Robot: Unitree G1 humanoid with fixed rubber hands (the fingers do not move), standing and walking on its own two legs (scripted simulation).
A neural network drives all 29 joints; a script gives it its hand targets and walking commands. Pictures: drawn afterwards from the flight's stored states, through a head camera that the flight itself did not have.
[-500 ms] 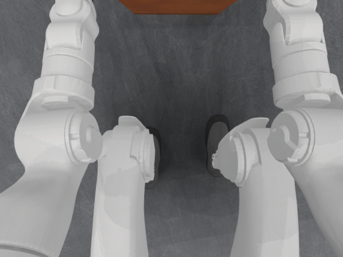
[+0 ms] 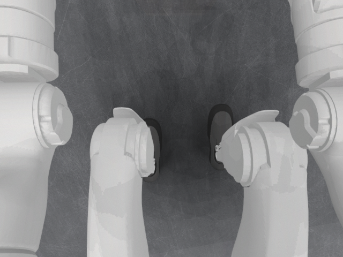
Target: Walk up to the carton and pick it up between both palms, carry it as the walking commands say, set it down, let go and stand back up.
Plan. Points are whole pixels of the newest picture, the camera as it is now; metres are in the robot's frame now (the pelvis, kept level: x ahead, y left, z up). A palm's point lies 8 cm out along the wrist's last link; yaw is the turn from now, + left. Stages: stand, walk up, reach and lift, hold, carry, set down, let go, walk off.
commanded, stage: set down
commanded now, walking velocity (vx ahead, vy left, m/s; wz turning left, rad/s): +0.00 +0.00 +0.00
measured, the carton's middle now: out of the picture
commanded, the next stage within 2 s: let go in 1.10 s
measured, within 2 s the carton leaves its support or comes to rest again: neither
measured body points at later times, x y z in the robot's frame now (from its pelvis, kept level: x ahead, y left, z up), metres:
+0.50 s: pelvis +0.00 +0.00 +0.10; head +0.38 +0.00 +0.34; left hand +0.61 +0.20 -0.01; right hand +0.60 -0.17 -0.02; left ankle +0.10 +0.11 -0.36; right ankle +0.14 -0.11 -0.36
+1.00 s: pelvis +0.00 +0.00 +0.23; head +0.37 -0.01 +0.48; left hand +0.60 +0.20 +0.14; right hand +0.60 -0.18 +0.12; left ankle +0.10 +0.11 -0.36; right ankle +0.14 -0.11 -0.36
